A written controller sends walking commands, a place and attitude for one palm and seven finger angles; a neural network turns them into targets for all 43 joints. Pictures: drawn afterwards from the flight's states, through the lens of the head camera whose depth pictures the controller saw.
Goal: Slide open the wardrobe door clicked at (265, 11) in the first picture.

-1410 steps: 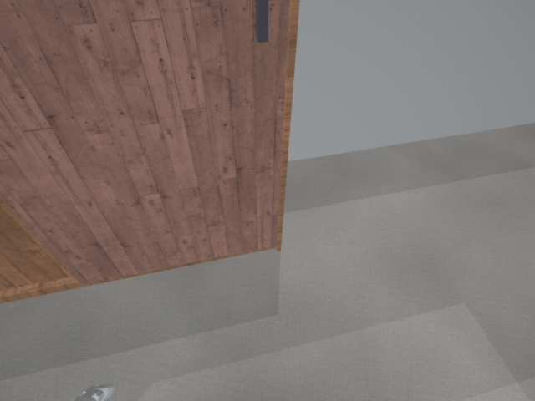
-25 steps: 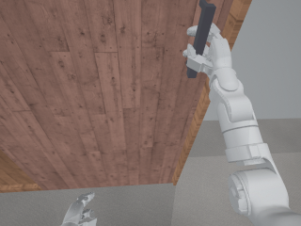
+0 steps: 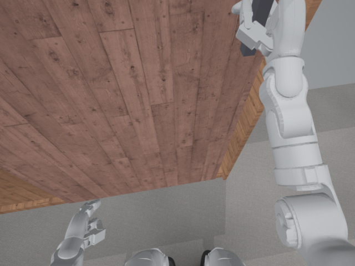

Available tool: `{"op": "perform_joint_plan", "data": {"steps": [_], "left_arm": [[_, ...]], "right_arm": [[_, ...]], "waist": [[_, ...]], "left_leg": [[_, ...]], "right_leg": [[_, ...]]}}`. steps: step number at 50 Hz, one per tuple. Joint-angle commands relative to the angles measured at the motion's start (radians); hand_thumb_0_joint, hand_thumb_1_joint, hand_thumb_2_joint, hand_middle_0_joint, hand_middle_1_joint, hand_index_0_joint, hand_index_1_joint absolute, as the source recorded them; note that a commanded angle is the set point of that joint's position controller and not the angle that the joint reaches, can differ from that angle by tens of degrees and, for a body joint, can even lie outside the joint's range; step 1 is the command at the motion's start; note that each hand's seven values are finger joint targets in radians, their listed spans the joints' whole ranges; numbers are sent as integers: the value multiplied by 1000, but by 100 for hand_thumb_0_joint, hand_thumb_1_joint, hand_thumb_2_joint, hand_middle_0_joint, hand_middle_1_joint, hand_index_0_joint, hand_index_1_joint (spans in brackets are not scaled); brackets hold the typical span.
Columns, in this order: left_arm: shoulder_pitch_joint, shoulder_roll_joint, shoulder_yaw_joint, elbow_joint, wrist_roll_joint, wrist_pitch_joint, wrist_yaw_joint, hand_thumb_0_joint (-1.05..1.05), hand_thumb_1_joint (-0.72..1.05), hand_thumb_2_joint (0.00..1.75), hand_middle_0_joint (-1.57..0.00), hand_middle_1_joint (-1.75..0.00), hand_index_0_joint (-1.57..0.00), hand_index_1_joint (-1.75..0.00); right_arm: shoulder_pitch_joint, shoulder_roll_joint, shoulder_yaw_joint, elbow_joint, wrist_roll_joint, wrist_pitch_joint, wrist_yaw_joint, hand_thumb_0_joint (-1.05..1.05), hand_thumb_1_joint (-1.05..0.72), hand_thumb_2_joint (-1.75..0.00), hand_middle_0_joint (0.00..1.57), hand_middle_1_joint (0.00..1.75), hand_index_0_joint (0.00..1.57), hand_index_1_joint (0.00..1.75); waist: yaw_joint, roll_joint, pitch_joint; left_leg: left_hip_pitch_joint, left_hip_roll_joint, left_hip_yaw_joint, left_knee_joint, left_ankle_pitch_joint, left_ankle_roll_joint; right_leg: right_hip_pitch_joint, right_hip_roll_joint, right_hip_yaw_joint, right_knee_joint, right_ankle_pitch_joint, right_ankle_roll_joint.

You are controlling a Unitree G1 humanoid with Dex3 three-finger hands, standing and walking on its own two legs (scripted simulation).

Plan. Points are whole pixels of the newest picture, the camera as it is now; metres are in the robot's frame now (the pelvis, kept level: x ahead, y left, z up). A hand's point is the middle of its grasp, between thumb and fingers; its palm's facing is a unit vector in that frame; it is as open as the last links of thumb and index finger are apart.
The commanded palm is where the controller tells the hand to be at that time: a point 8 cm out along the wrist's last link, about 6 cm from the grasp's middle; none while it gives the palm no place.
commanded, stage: step sideways, sliding the door along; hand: right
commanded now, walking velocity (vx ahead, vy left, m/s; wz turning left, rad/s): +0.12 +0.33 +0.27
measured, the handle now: out of the picture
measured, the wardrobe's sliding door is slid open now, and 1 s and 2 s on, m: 0.05 0.29 0.45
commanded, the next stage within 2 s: none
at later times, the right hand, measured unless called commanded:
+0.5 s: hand (192, 30) +0.44 -0.02 +0.25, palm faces +0.30 +0.95 -0.11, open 6.4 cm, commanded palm +0.40 +0.00 +0.25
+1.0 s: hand (87, 45) +0.40 +0.14 +0.26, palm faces -0.03 +1.00 +0.00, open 6.4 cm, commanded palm +0.38 +0.14 +0.22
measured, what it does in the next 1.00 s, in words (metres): steps to the left: left foot, then right foot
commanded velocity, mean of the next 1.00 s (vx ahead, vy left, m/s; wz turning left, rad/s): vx -0.02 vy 0.30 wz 0.20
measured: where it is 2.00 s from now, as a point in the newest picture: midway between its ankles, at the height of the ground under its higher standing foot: outside the picture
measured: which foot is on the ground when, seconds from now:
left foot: down 0.00-0.00, up 0.02-0.40, down 0.42-0.64, up 0.66-1.00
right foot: down 0.00-0.44, up 0.46-0.64, down 0.66-1.00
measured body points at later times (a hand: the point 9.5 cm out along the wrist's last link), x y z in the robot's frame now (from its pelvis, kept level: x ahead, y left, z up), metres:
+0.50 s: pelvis +0.03 +0.16 -0.01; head +0.11 +0.19 +0.43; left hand +0.26 +0.35 -0.13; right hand +0.42 -0.07 +0.26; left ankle +0.07 +0.33 -0.73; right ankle +0.03 -0.04 -0.68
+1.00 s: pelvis +0.00 +0.24 +0.03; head +0.08 +0.18 +0.46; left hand +0.21 +0.43 -0.05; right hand +0.40 +0.08 +0.26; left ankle -0.04 +0.44 -0.59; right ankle +0.08 +0.10 -0.72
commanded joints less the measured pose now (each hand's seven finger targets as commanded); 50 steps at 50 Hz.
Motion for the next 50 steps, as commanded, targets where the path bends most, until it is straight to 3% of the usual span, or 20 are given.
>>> {"op": "perform_joint_plan", "data": {"steps": [1, 4, 8, 12, 17, 20, 22, 23, 24, 25, 28, 30, 31, 32, 33, 34, 36, 39, 45, 50], "left_arm": [[-92, 91, 41, -148, -20, -35, -50, 0, 90, 90, -20, -30, -20, -30], [-124, 90, 40, -118, -6, -10, -57, 0, 90, 90, -20, -30, -20, -30], [-92, 92, 45, -140, -12, 9, -51, 0, 90, 90, -20, -30, -20, -30], [-73, 88, 47, -164, -18, -18, -46, 0, 90, 90, -20, -30, -20, -30], [-89, 71, 20, -195, -25, -51, -47, 0, 90, 90, -20, -30, -20, -30], [-85, 41, -4, -189, -44, -58, -43, 0, 90, 90, -20, -30, -20, -30], [-114, -27, -20, -196, -43, -76, -28, 0, 90, 90, -20, -30, -20, -30], [-119, -15, -17, -189, -26, -96, -14, 0, 90, 90, -20, -30, -20, -30], [-105, 14, 10, -184, -25, -96, -2, 0, 90, 90, -20, -30, -20, -30], [-151, 44, 16, -176, -25, -114, 7, 0, 90, 90, -20, -30, -20, -30], [-137, 23, -9, -165, -32, -86, -12, 0, 90, 90, -20, -30, -20, -30], [-146, 43, 14, -168, -36, -73, -3, 0, 90, 90, -20, -30, -20, -30], [-139, 53, 32, -188, -31, -62, -9, 0, 90, 90, -20, -30, -20, -30], [-132, 94, 63, -195, -26, -64, -19, 0, 90, 90, -20, -30, -20, -30], [-95, 108, 69, -201, -30, -70, -44, 0, 90, 90, -20, -30, -20, -30], [-108, 132, 76, -192, -37, -81, -65, 0, 90, 90, -20, -30, -20, -30], [-133, 102, 42, -184, -3, -82, -70, 0, 90, 90, -20, -30, -20, -30], [-113, 95, 32, -175, -5, -38, -69, 0, 90, 90, -20, -30, -20, -30], [-71, 77, 27, -197, -9, -44, -51, 0, 90, 90, -20, -30, -20, -30], [-65, 73, 16, -194, -2, -69, -40, 0, 90, 90, -20, -30, -20, -30]], "right_arm": [[-595, 152, 219, -340, 30, -148, 85, 0, -90, -90, 45, 140, 45, 140], [-674, 79, 182, -439, -4, -148, 77, 0, -90, -90, 45, 140, 45, 140], [-612, 155, 236, -401, -20, -109, 99, 0, -90, -90, 45, 140, 45, 140], [-574, 127, 219, -409, -14, -105, 113, 0, -90, -90, 45, 140, 45, 140], [-455, 60, 154, -426, 4, -111, 104, 0, -90, -90, 45, 140, 45, 140], [-372, -16, 96, -441, -16, -119, 96, 0, -90, -90, 45, 140, 45, 140], [-329, -136, 40, -459, -38, -108, 85, 0, -90, -90, 45, 140, 45, 140], [-299, -165, 19, -516, -39, -100, 75, 0, -90, -90, 45, 140, 45, 140], [-329, -149, 25, -605, -18, -100, 81, 0, -90, -90, 45, 140, 45, 140], [-329, -124, 26, -663, -3, -101, 67, 0, -90, -90, 45, 140, 45, 140], [-196, 2, 97, -718, 6, -115, 34, 0, -90, -90, 45, 140, 45, 140], [-176, -24, 94, -745, 2, -129, 29, 0, -90, -90, 45, 140, 45, 140], [-200, 5, 135, -762, 5, -140, 41, 0, -90, -90, 45, 140, 45, 140], [-193, 77, 185, -754, 16, -138, 56, 0, -90, -90, 45, 140, 45, 140], [-198, 99, 188, -710, -2, -142, 56, 0, -90, -90, 45, 140, 45, 140], [-228, 79, 170, -656, -12, -136, 57, 0, -90, -90, 45, 140, 45, 140], [-334, 97, 201, -762, -20, -151, 49, 0, -90, -90, 45, 140, 45, 140], [-256, 87, 195, -661, -43, -88, 52, 0, -90, -90, 45, 140, 45, 140], [-262, 128, 227, -617, -42, -63, 90, 0, -90, -90, 45, 140, 45, 140], [-231, 50, 143, -490, -26, -70, 90, 0, -90, -90, 45, 140, 45, 140]], "waist": [[96, -190, -670], [92, -37, -582], [76, -165, -532], [84, -405, -563], [94, -492, -568], [63, -234, -559], [53, 319, -518], [46, 323, -494], [37, 551, -508], [46, 461, -504], [62, 286, -512], [74, 153, -551], [81, 35, -568], [57, -220, -608], [68, -209, -675], [75, -137, -670], [91, -226, -598], [47, -208, -491], [57, -388, -544], [81, -450, -526]], "left_leg": [[-366, 56, -308, 805, -204, -39], [-479, 120, -279, 927, -142, -61], [-460, 124, -149, 774, -80, -95], [-288, 90, -23, 449, -107, -114], [-88, 30, 24, 117, -78, -108], [225, 25, -7, -306, 359, -101], [512, 306, -302, -221, 1142, 23], [418, 359, -366, -199, 1359, 43], [359, 324, -377, -197, 1218, 33], [334, 329, -368, -177, 1087, 82], [498, 286, -197, -57, 1130, 65], [437, 235, -160, 87, 1023, 15], [167, 182, -140, 181, 675, -24], [-147, 97, -113, 399, 18, -73], [-190, 68, -199, 663, -280, -79], [-265, 50, -246, 863, -258, -80], [-308, 80, -260, 1051, -194, -93], [-489, 87, -181, 1127, -94, -127], [-376, 46, -28, 743, -71, -148], [-166, 52, 0, 306, -127, -126]], "right_leg": [[670, -593, 587, -75, 730, -283], [517, -542, 460, -99, 473, -241], [431, -413, 196, -125, 328, -151], [429, -323, 23, -83, 490, -89], [447, -334, 37, 41, 650, -54], [303, -210, 40, 300, 431, -28], [-196, -37, 30, 668, -438, 32], [-236, 4, 100, 812, -525, 62], [-172, -9, 150, 828, -478, 58], [-164, -16, 153, 778, -442, 58], [-121, -25, 83, 208, -356, 51], [112, -31, 9, -223, 69, 48], [394, -137, 67, -230, 384, 10], [631, -431, 328, -172, 922, -115], [630, -539, 382, -88, 1081, -202], [584, -567, 331, -75, 941, -224], [401, -538, 355, -151, 594, -209], [389, -433, 151, -134, 492, -122], [476, -326, 12, -154, 466, -41], [408, -390, 26, -159, 367, -63]]}}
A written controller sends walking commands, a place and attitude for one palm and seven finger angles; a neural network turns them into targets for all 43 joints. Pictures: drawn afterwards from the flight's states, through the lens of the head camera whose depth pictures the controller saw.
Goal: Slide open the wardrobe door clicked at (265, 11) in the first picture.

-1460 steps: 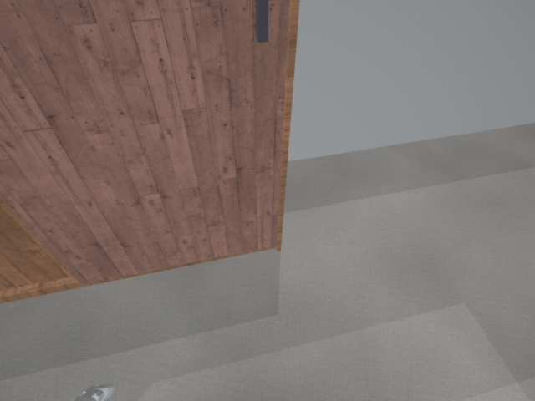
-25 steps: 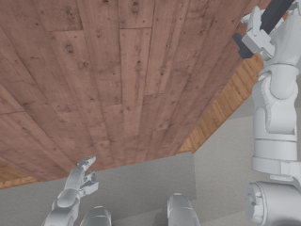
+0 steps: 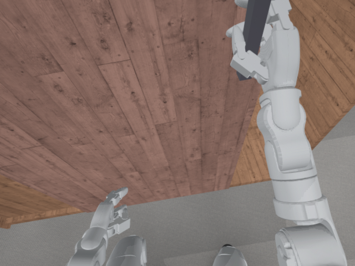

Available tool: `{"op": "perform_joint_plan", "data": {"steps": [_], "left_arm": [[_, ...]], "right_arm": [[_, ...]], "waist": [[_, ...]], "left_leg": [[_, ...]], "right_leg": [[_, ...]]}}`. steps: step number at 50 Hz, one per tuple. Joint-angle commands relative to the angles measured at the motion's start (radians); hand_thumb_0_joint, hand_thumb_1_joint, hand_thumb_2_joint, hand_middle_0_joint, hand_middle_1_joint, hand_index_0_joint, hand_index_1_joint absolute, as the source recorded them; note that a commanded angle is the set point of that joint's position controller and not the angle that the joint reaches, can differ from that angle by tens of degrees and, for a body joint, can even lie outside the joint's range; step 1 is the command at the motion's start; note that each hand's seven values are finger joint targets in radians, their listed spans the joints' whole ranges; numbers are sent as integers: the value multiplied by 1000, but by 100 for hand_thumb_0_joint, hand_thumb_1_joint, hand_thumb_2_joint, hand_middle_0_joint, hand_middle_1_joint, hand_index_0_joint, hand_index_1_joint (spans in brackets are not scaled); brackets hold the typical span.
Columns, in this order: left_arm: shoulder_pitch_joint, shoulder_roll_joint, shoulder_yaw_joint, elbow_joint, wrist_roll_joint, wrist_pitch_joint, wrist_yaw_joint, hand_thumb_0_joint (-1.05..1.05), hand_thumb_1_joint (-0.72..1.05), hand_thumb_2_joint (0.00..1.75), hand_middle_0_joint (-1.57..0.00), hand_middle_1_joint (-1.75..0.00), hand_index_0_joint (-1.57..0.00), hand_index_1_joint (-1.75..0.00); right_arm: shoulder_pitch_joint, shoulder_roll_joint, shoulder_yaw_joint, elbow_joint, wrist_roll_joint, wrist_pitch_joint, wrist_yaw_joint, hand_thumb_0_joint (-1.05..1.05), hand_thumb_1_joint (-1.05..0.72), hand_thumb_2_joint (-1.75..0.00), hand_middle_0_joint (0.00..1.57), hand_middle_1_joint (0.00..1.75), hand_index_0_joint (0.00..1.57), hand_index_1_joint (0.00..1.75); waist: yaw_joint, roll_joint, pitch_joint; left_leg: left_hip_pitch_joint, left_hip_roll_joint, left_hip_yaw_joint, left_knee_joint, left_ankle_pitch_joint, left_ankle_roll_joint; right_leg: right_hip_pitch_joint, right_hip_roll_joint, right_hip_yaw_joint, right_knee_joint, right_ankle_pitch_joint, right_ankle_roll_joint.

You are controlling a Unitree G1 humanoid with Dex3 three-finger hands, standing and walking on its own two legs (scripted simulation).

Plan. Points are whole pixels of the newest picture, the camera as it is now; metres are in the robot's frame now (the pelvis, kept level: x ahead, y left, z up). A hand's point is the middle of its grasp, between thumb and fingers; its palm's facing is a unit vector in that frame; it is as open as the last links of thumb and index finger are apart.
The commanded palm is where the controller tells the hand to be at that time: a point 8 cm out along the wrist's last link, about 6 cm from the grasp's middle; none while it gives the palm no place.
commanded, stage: step sideways, sliding the door along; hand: right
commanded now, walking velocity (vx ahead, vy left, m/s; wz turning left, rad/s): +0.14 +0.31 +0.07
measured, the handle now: (248, 23) +0.43 -0.17 +0.25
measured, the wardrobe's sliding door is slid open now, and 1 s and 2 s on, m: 0.29 0.45 0.45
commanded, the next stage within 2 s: stop walking and hold the door there in 1.04 s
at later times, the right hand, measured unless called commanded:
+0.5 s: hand (135, 77) +0.38 +0.01 +0.23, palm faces -0.01 +1.00 -0.05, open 6.8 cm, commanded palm +0.36 -0.03 +0.21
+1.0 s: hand (128, 71) +0.39 +0.02 +0.23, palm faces +0.44 +0.90 -0.05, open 6.4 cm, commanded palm +0.35 +0.05 +0.20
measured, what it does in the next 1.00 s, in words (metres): steps to the left: left foot, then right foot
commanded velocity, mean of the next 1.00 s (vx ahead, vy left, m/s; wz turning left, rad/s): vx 0.18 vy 0.30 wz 0.03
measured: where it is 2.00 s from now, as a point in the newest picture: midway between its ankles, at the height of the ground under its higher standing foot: outside the picture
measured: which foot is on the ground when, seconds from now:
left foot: up 0.00-0.12, down 0.14-0.40, up 0.42-0.80, down 0.82-1.00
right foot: down 0.00-0.14, up 0.16-0.38, down 0.40-0.84, up 0.86-1.00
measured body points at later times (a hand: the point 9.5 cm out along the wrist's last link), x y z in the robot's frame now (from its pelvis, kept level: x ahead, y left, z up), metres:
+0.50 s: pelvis -0.03 +0.10 -0.02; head +0.00 +0.08 +0.43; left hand +0.12 +0.38 -0.09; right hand +0.37 -0.04 +0.23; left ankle -0.04 +0.21 -0.65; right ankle +0.03 -0.01 -0.75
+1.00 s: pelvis -0.02 +0.27 -0.02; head +0.02 +0.26 +0.43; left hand +0.13 +0.51 -0.14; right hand +0.36 -0.02 +0.24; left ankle -0.06 +0.42 -0.74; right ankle +0.00 +0.16 -0.74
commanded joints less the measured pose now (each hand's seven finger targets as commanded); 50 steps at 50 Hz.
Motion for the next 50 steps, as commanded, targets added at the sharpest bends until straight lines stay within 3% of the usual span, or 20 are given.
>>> {"op": "perform_joint_plan", "data": {"steps": [1, 4, 6, 8, 9, 10, 13, 18, 19, 20, 21, 22, 25, 28, 37, 41, 44, 47, 49, 50], "left_arm": [[-42, 179, 55, -116, -2, -65, 18, 0, 90, 90, -20, -30, -20, -30], [-58, 172, 39, -101, -2, -62, 26, 0, 90, 90, -20, -30, -20, -30], [-35, 139, 24, -71, -20, -72, 39, 0, 90, 90, -20, -30, -20, -30], [-86, 99, 21, -73, -15, -87, 53, 0, 90, 90, -20, -30, -20, -30], [-80, 109, 25, -55, -4, -86, 59, 0, 90, 90, -20, -30, -20, -30], [-97, 170, 45, -42, -4, -90, 63, 0, 90, 90, -20, -30, -20, -30], [-49, 153, 33, -17, 7, -47, 56, 0, 90, 90, -20, -30, -20, -30], [-48, 157, 44, -36, 14, 6, 71, 0, 90, 90, -20, -30, -20, -30], [-39, 166, 63, -45, 15, -2, 76, 0, 90, 90, -20, -30, -20, -30], [-52, 204, 85, -62, 11, -4, 70, 0, 90, 90, -20, -30, -20, -30], [-65, 182, 72, -60, 5, 1, 44, 0, 90, 90, -20, -30, -20, -30], [-78, 191, 66, -57, 8, 5, 27, 0, 90, 90, -20, -30, -20, -30], [-98, 190, 54, -25, 28, 13, 48, 0, 90, 90, -20, -30, -20, -30], [-14, 205, 54, 9, 20, 24, 58, 0, 90, 90, -20, -30, -20, -30], [34, 197, 40, -20, -8, -87, 65, 0, 90, 90, -20, -30, -20, -30], [66, 160, 20, 18, -34, -125, 60, 0, 90, 90, -20, -30, -20, -30], [16, 194, 32, 30, -32, -107, 71, 0, 90, 90, -20, -30, -20, -30], [27, 167, 16, 47, -31, -91, 85, 0, 90, 90, -20, -30, -20, -30], [32, 171, 24, 36, -36, -71, 90, 0, 90, 90, -20, -30, -20, -30], [-25, 203, 58, 0, -18, -76, 85, 0, 90, 90, -20, -30, -20, -30]], "right_arm": [[-466, 40, 91, -185, 28, -117, 73, 0, -90, -90, 45, 140, 45, 140], [-466, 15, 63, -146, 32, -133, 68, 0, -90, -90, 45, 140, 45, 140], [-481, -41, 39, -163, 27, -134, 70, 0, -90, -90, 45, 140, 45, 140], [-509, -147, -24, -188, 15, -133, 45, 0, -90, -90, 45, 140, 45, 140], [-499, -120, -22, -238, 36, -130, 34, 0, -90, -90, 45, 140, 45, 140], [-533, -107, -4, -256, 52, -123, 36, 0, -90, -90, 45, 140, 45, 140], [-389, -82, -58, -240, 50, -129, 8, 0, -90, -90, 45, 140, 45, 140], [-315, -188, -139, -266, 18, -153, -12, 0, -90, -90, 45, 140, 45, 140], [-355, -174, -104, -283, 24, -160, -2, 0, -90, -90, 45, 140, 45, 140], [-319, -149, -86, -275, 40, -161, 7, 0, -90, -90, 45, 140, 45, 140], [-299, -86, -68, -223, 51, -159, 18, 0, -90, -90, 45, 140, 45, 140], [-312, -129, -113, -196, 40, -152, 17, 0, -90, -90, 45, 140, 45, 140], [-438, -215, -160, -270, 34, -158, 6, 0, -90, -90, 45, 140, 45, 140], [-403, -152, -115, -115, 17, -124, 20, 0, -90, -90, 45, 140, 45, 140], [-647, 40, 64, 40, 39, -110, 54, 0, -90, -90, 45, 140, 45, 140], [-689, -98, -9, 66, 39, -128, 45, 0, -90, -90, 45, 140, 45, 140], [-724, -239, -90, 48, 14, -123, 16, 0, -90, -90, 45, 140, 45, 140], [-621, -86, -25, -56, 54, -107, 3, 0, -90, -90, 45, 140, 45, 140], [-569, -89, -34, -137, 56, -136, 0, 0, -90, -90, 45, 140, 45, 140], [-533, -125, -47, -202, 63, -157, 11, 0, -90, -90, 45, 140, 45, 140]], "waist": [[185, -374, -515], [160, -199, -543], [162, 83, -559], [137, 479, -492], [125, 409, -470], [132, 531, -484], [136, 377, -482], [142, 156, -594], [163, 55, -614], [147, -189, -601], [141, -255, -638], [152, -148, -603], [144, -134, -471], [129, -58, -419], [177, -390, -509], [160, -35, -562], [126, 557, -462], [146, 323, -406], [208, 96, -516], [179, -163, -494]], "left_leg": [[81, -22, 66, -371, -54, 22], [315, -24, 53, -652, 117, 41], [437, 21, 0, -901, 360, 57], [513, 282, -401, -918, 733, 221], [493, 303, -419, -920, 799, 251], [504, 263, -435, -913, 761, 245], [620, 196, -175, -773, 910, 269], [552, 131, -130, -553, 993, 199], [375, 97, -119, -418, 849, 157], [104, 5, -56, -227, 308, 96], [25, -74, -113, 54, -82, 76], [-16, -90, -176, 239, -82, 68], [-225, -10, -201, 431, -21, 64], [-256, 3, -156, 427, 117, 59], [208, -49, 123, -566, -28, 60], [420, 25, -5, -951, 303, 94], [553, 245, -371, -898, 705, 286], [604, 222, -175, -726, 899, 270], [595, 93, 26, -252, 969, 130], [227, -2, 64, -11, 512, 75]], "right_leg": [[342, -124, 88, -52, 282, -149], [213, -115, 131, 107, 179, -142], [139, 45, 72, 333, -4, -85], [-262, 242, 102, 809, -525, -32], [-311, 273, 161, 951, -495, -23], [-311, 286, 189, 975, -437, -22], [-296, 251, 137, 750, -385, -20], [135, 305, -22, -127, 106, -36], [343, 211, 41, -181, 313, -67], [528, -56, 324, -145, 684, -181], [527, -218, 507, -96, 854, -286], [415, -260, 544, -129, 697, -330], [302, -264, 502, -151, 410, -345], [173, -158, 275, -160, -37, -254], [168, -12, 133, -75, -265, -130], [116, 137, 99, 328, -49, -85], [-287, 263, 141, 768, -380, -49], [-224, 220, 152, 367, -410, -78], [120, 265, 35, -348, 198, -81], [470, 84, 159, -310, 708, -128]]}}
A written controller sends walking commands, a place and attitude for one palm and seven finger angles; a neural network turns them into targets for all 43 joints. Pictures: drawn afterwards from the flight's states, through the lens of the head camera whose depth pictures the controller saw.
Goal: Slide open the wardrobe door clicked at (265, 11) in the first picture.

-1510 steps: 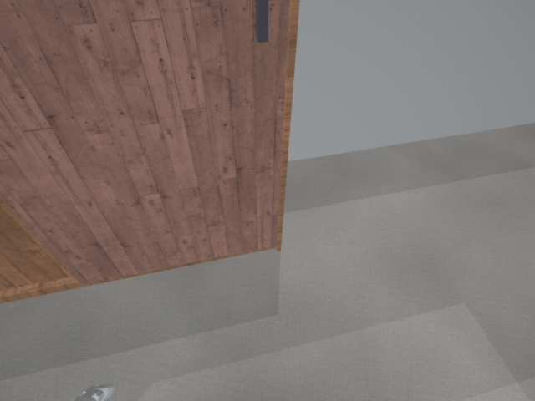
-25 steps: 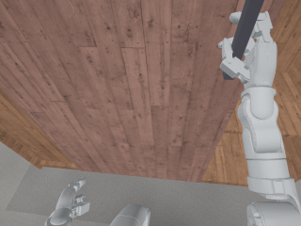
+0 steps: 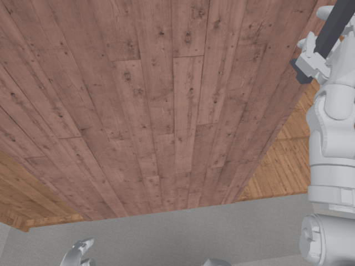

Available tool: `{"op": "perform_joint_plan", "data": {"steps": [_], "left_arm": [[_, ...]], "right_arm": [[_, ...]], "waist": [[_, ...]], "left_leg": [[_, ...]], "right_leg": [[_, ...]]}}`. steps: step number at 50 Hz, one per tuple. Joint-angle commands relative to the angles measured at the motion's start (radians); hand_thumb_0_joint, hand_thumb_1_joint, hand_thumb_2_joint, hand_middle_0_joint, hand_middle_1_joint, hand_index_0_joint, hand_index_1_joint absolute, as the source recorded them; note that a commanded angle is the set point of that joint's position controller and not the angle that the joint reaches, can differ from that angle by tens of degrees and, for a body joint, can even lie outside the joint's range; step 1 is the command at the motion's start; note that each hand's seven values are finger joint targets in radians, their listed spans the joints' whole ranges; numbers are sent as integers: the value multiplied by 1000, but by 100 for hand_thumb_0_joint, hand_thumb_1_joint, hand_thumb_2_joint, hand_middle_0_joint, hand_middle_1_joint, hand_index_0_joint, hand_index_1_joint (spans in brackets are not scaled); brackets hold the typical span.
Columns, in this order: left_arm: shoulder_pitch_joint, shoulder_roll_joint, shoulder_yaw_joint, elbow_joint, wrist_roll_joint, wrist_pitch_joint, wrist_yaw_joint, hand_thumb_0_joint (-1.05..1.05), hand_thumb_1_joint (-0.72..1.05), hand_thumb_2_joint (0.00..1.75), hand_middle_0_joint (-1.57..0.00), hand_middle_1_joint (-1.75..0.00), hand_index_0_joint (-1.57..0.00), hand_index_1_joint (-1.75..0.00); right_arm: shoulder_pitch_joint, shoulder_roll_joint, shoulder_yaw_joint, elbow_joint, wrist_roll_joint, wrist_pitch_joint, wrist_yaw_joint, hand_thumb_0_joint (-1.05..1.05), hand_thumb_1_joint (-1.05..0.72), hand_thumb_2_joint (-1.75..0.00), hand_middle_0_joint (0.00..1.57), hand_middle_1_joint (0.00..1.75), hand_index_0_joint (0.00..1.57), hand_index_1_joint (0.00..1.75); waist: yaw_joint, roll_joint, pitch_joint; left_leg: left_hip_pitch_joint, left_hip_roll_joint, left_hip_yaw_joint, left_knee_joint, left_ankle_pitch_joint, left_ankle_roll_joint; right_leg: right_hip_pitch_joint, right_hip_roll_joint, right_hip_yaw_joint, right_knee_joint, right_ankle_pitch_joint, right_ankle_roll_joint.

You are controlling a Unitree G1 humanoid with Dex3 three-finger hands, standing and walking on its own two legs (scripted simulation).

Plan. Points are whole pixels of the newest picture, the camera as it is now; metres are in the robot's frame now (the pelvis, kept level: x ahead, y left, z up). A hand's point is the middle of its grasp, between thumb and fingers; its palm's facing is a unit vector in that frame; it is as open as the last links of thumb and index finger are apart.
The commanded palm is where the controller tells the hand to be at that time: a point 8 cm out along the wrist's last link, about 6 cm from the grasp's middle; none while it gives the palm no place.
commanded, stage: step sideways, sliding the door along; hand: right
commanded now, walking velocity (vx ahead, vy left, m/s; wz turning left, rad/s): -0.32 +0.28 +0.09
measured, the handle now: (320, 33) +0.44 -0.27 +0.28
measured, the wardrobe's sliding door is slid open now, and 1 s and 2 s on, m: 0.45 0.45 0.45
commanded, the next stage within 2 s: stop walking and hold the door there in 0.04 s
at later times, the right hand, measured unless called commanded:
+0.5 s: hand (306, 54) +0.42 -0.25 +0.25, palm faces +0.78 +0.60 -0.19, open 6.7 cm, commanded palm +0.36 -0.30 +0.21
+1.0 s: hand (306, 51) +0.42 -0.25 +0.25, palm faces +0.67 +0.74 -0.10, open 6.3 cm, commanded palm +0.37 -0.25 +0.21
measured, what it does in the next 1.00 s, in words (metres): steps to the left: right foot, then left foot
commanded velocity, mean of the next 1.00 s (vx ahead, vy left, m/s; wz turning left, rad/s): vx -0.11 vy -0.04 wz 0.01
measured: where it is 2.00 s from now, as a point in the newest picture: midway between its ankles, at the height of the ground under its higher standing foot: outside the picture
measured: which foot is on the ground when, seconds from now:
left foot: down 0.00-0.02, up 0.04-0.50, down 0.52-0.70, up 0.72-0.84, down 0.86-1.00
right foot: up 0.00-0.00, down 0.02-0.46, up 0.48-0.58, down 0.60-1.00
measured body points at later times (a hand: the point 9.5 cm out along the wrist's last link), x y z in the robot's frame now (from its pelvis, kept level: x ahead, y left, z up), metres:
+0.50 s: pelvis +0.10 +0.19 -0.02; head +0.14 +0.15 +0.43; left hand +0.31 +0.42 -0.07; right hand +0.38 -0.28 +0.26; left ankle +0.28 +0.38 -0.70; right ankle +0.02 -0.07 -0.68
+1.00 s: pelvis +0.07 +0.10 +0.00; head +0.07 +0.09 +0.45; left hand +0.18 +0.37 -0.10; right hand +0.38 -0.28 +0.26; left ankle +0.12 +0.27 -0.73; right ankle +0.10 +0.00 -0.72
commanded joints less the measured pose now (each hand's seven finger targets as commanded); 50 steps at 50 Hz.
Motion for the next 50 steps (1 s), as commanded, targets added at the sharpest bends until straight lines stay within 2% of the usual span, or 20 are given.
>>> {"op": "perform_joint_plan", "data": {"steps": [1, 7, 8, 13, 20, 23, 24, 25, 27, 28, 29, 31, 32, 35, 36, 38, 40, 42, 44, 50], "left_arm": [[-164, 78, 78, -235, 9, -48, -28, 0, 90, 90, -20, -30, -20, -30], [-165, 95, 73, -234, 10, -15, -32, 0, 90, 90, -20, -30, -20, -30], [-80, 160, 78, -178, 26, 4, -9, 0, 90, 90, -20, -30, -20, -30], [-130, 129, 45, -271, 26, -25, 7, 0, 90, 90, -20, -30, -20, -30], [-125, 165, 51, -252, 12, -170, 43, 0, 90, 90, -20, -30, -20, -30], [-73, 117, 59, -158, 16, -177, 11, 0, 90, 90, -20, -30, -20, -30], [-86, 131, 49, -166, 10, -174, 10, 0, 90, 90, -20, -30, -20, -30], [-165, 98, 0, -181, 47, -170, 17, 0, 90, 90, -20, -30, -20, -30], [-104, 163, -2, -84, 67, -174, 4, 0, 90, 90, -20, -30, -20, -30], [2, 166, 25, -124, 53, -155, -9, 0, 90, 90, -20, -30, -20, -30], [1, 169, 99, -296, 25, -167, -27, 0, 90, 90, -20, -30, -20, -30], [-58, 210, 118, -247, 0, -174, -15, 0, 90, 90, -20, -30, -20, -30], [-86, 226, 114, -207, -13, -167, -6, 0, 90, 90, -20, -30, -20, -30], [-112, 227, 90, -166, -10, -133, 26, 0, 90, 90, -20, -30, -20, -30], [-143, 220, 102, -145, 17, -142, 29, 0, 90, 90, -20, -30, -20, -30], [-113, 170, 97, -167, 14, -149, 30, 0, 90, 90, -20, -30, -20, -30], [-23, 173, 108, -184, -9, -145, 19, 0, 90, 90, -20, -30, -20, -30], [-11, 206, 115, -199, -12, -152, 4, 0, 90, 90, -20, -30, -20, -30], [-33, 179, 88, -206, -4, -148, 3, 0, 90, 90, -20, -30, -20, -30], [-35, 162, 58, -167, 13, -129, 28, 0, 90, 90, -20, -30, -20, -30]], "right_arm": [[-429, 90, 224, -491, 38, -207, 92, 0, -90, -90, 45, 140, 45, 140], [-410, 10, 203, -564, 5, -174, 96, 0, -90, -90, 45, 140, 45, 140], [-148, -511, -278, -192, -55, -160, 56, 0, -90, -90, 45, 140, 45, 140], [-245, -453, -158, -452, -43, -200, 102, 0, -90, -90, 45, 140, 45, 140], [-201, -782, -509, -437, -54, -210, 40, 0, -90, -90, 45, 140, 45, 140], [-148, -965, -682, -301, -105, -228, 63, 0, -90, -90, 45, 140, 45, 140], [-105, -1048, -723, -285, -109, -225, 72, 0, -90, -90, 45, 140, 45, 140], [-40, -1133, -767, -270, -141, -219, 66, 0, -90, -90, 45, 140, 45, 140], [-350, -1181, -643, -257, -174, -236, 77, 0, -90, -90, 45, 140, 45, 140], [-266, -991, -584, -83, -140, -167, 106, 0, -90, -90, 45, 140, 45, 140], [-346, -745, -439, -435, -66, -154, 122, 0, -90, -90, 45, 140, 45, 140], [-339, -772, -525, -451, -38, -126, 101, 0, -90, -90, 45, 140, 45, 140], [-274, -782, -566, -318, -42, -108, 90, 0, -90, -90, 45, 140, 45, 140], [-130, -765, -600, -274, -43, -136, 92, 0, -90, -90, 45, 140, 45, 140], [-160, -796, -614, -326, -56, -179, 84, 0, -90, -90, 45, 140, 45, 140], [-181, -704, -517, -316, -75, -207, 72, 0, -90, -90, 45, 140, 45, 140], [-35, -490, -381, -318, -39, -195, 83, 0, -90, -90, 45, 140, 45, 140], [-21, -474, -356, -361, -44, -184, 85, 0, -90, -90, 45, 140, 45, 140], [17, -594, -411, -269, -61, -175, 76, 0, -90, -90, 45, 140, 45, 140], [102, -498, -357, -211, -40, -198, 80, 0, -90, -90, 45, 140, 45, 140]], "waist": [[118, -343, -481], [117, -177, -350], [90, -151, -350], [95, -381, -316], [92, -615, -310], [76, 181, -534], [93, 213, -576], [55, -103, -462], [69, -205, -225], [79, 30, -258], [118, 644, -373], [102, 852, -504], [118, 773, -458], [154, -192, -441], [112, -485, -405], [139, -428, -291], [108, -47, -282], [94, 17, -357], [117, 122, -340], [134, -28, -263]], "left_leg": [[-419, -89, -126, 824, -179, 29], [-950, -43, -212, 1469, -208, 17], [-1036, -41, -210, 1483, -189, 0], [-1055, -47, -91, 1444, -119, -11], [-299, -104, 48, 587, -276, 45], [22, 225, -838, -161, 211, 103], [19, 344, -990, -268, 197, 42], [-65, 348, -972, -279, 140, 138], [-292, 53, -557, -118, 470, 69], [-155, 9, -512, -73, 244, 28], [12, 84, -638, -214, 72, 80], [14, 151, -736, -320, 86, 416], [-77, 130, -650, -236, 240, 505], [-94, -99, -283, 457, 212, 6], [-229, -159, -245, 685, -71, -4], [-289, -128, -331, 767, -159, 40], [-214, -106, -275, 213, -254, 69], [47, -67, -205, -234, 317, 88], [175, 210, -671, -242, 828, 260], [-60, -14, -314, -108, 276, 120]], "right_leg": [[772, -391, 361, -297, 1271, -141], [623, -456, 186, -307, 640, -236], [619, -457, 155, -364, 567, -215], [481, -301, -14, -416, 413, -182], [205, -238, -210, -372, 686, -145], [-16, 120, 103, 611, -104, -17], [-26, 164, 311, 871, -133, -34], [-65, 106, 329, 836, -80, -35], [-31, 25, 6, 291, -336, -9], [-107, 133, -16, 56, -405, 18], [-74, 251, -3, 207, -396, 57], [93, 219, 54, 247, -302, 28], [159, 197, 79, 57, -306, -1], [175, 21, 210, -396, 143, -142], [109, -127, 311, -355, 375, -223], [-5, -172, 351, -227, 488, -270], [150, -115, 167, -57, 610, -108], [182, -35, 173, 198, 448, -43], [-85, 113, 142, 411, -195, 10], [243, 28, 137, -448, 198, -1]]}}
